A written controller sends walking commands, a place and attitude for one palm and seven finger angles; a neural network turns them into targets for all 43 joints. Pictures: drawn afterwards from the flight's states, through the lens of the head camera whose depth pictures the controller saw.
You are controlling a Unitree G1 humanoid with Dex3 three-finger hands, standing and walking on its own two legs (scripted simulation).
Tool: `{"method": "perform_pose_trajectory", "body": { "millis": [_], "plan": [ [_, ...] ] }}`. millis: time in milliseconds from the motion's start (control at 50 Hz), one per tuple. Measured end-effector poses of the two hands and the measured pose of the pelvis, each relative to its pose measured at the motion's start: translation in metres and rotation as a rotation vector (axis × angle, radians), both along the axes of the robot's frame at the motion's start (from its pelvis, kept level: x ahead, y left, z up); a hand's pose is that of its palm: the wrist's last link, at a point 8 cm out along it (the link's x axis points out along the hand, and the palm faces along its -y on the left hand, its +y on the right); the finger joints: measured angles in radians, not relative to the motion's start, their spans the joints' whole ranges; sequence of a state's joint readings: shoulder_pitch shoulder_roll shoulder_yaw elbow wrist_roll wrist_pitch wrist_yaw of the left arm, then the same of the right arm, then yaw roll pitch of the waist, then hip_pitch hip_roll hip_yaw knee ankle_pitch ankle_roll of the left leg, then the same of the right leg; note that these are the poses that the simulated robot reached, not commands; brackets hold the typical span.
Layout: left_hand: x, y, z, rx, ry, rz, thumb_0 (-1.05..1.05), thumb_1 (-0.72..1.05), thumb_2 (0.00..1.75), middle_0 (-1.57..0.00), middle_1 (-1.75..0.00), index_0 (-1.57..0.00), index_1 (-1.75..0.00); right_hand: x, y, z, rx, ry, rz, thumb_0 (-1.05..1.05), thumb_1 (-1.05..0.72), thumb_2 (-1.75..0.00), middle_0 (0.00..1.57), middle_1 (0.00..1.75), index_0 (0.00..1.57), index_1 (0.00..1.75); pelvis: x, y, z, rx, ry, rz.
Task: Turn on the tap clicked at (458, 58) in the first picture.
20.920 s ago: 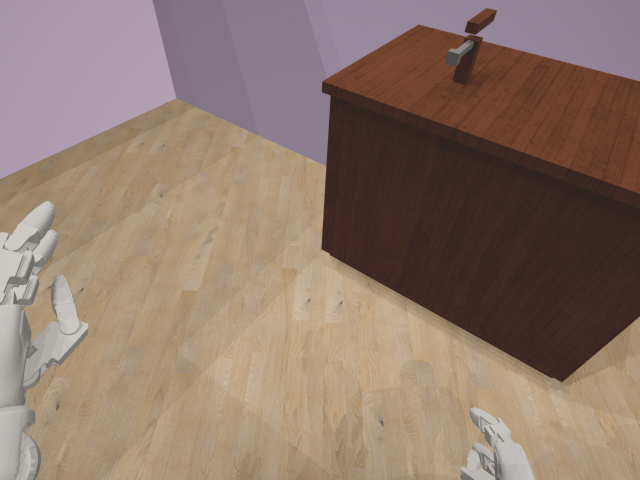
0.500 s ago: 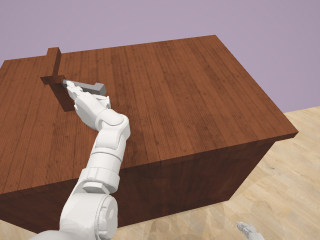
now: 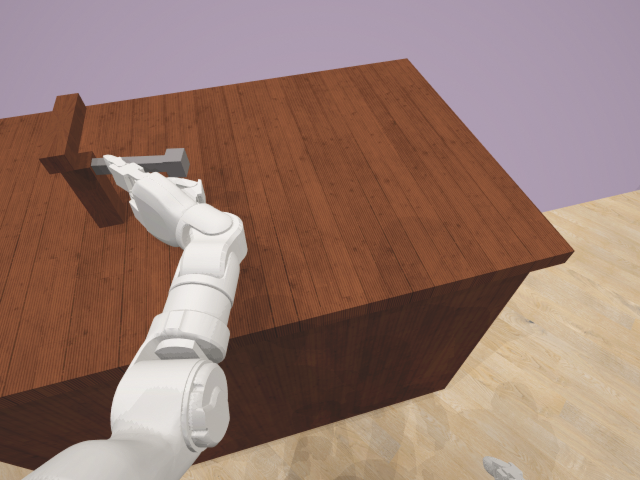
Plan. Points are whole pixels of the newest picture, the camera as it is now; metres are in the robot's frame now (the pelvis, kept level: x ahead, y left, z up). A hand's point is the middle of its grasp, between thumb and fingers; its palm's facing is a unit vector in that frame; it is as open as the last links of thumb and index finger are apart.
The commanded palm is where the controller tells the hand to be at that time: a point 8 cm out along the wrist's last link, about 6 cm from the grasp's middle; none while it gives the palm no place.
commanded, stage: lift the hand up off the lever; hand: left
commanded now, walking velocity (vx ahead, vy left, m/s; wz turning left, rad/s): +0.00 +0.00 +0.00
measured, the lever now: (176, 163) +0.50 +0.21 +0.13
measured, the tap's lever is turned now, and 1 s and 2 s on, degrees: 78 80 80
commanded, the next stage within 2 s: none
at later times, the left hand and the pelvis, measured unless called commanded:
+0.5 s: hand (189, 178) +0.47 +0.18 +0.13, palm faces +0.78 -0.62 -0.12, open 7.9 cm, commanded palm +0.40 +0.20 +0.14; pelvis +0.01 +0.01 +0.00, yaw -1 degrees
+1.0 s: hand (179, 174) +0.45 +0.18 +0.15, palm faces +0.75 -0.65 -0.10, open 7.8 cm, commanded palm +0.39 +0.20 +0.16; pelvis +0.01 +0.02 +0.01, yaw +0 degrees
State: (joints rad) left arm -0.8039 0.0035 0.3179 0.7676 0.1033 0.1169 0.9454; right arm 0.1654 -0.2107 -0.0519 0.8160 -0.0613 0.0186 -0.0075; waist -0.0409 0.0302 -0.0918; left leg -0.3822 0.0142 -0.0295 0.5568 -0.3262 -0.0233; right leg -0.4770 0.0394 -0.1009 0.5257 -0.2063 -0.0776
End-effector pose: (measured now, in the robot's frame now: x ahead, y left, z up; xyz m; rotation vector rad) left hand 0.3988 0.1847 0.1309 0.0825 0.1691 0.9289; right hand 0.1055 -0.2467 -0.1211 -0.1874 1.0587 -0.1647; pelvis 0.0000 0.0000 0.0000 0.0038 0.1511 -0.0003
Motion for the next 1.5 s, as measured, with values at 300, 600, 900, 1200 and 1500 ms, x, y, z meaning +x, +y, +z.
{"method": "perform_pose_trajectory", "body": {
  "millis": [300,600,900,1200,1500],
  "plan": [
    [0.008,0.005,0.004,-0.007,-0.005,-0.013,0.02,0.9,0.9,-0.16,-0.15,-0.09,-0.12,-0.014,0.001,-0.002,0.006,0.017,-0.01,0.01,-0.91,-0.9,0.2,0.3,0.2,0.3,-0.001,0.003,0.0,-0.002,0.004,-0.005],
    [0.009,0.018,0.007,-0.038,-0.015,-0.029,0.02,0.9,0.9,-0.16,-0.15,-0.15,-0.15,0.006,0.015,0.003,0.016,-0.009,0.011,0.01,-0.91,-0.9,0.2,0.3,0.2,0.3,0.011,0.014,0.002,-0.006,-0.007,-0.01],
    [-0.001,0.019,0.023,-0.04,-0.019,-0.055,0.02,0.9,0.9,-0.16,-0.15,-0.15,-0.15,0.048,0.036,0.015,0.03,-0.104,0.071,0.01,-0.91,-0.9,0.2,0.3,0.2,0.3,0.013,0.02,0.004,-0.008,-0.039,-0.004],
    [-0.013,0.02,0.037,-0.03,-0.025,-0.05,0.02,0.9,0.9,-0.16,-0.15,-0.15,-0.15,0.05,0.037,0.018,0.037,-0.125,0.084,0.01,-0.91,-0.9,0.2,0.3,0.2,0.3,0.006,0.016,0.006,-0.005,-0.065,0.001],
    [-0.018,0.001,0.049,-0.038,-0.02,-0.06,0.02,0.9,0.9,-0.16,-0.15,-0.15,-0.15,0.037,0.023,0.016,0.045,-0.125,0.049,0.01,-0.91,-0.9,0.2,0.3,0.2,0.3,0.0,0.007,0.008,0.002,-0.081,-0.009]
  ]
}}
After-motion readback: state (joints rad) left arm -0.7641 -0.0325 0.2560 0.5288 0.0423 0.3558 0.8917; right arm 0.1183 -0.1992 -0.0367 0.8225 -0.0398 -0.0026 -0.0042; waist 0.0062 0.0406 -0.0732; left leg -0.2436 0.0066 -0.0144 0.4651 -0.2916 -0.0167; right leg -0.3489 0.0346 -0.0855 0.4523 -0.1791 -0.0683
